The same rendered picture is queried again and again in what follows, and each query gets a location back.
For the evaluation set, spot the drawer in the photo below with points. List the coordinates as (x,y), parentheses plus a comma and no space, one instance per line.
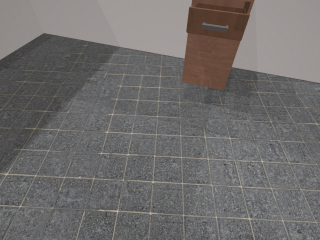
(235,18)

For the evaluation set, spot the handle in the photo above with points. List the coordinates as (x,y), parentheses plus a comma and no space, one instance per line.
(213,27)
(214,38)

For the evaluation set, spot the cabinet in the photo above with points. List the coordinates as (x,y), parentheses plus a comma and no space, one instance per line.
(208,62)

